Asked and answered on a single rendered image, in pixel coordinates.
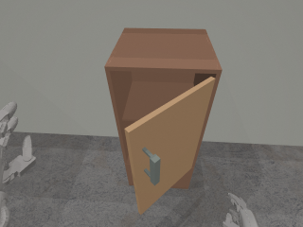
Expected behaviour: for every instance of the cupboard door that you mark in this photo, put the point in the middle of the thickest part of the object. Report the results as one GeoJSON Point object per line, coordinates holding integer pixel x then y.
{"type": "Point", "coordinates": [172, 132]}

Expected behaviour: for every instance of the handle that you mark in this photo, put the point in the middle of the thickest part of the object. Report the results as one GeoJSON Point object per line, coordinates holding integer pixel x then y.
{"type": "Point", "coordinates": [155, 163]}

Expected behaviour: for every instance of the robot left forearm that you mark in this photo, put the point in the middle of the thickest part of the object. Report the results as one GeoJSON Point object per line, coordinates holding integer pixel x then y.
{"type": "Point", "coordinates": [5, 217]}

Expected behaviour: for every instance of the robot left hand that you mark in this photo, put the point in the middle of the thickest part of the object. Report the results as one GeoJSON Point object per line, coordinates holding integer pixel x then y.
{"type": "Point", "coordinates": [21, 164]}

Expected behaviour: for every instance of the robot right hand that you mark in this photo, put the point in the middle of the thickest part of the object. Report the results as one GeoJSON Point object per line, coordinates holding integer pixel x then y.
{"type": "Point", "coordinates": [244, 217]}

